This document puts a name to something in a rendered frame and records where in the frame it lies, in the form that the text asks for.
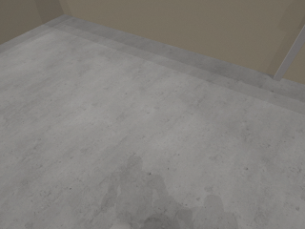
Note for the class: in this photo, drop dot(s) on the panel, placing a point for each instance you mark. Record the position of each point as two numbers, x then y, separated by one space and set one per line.
290 55

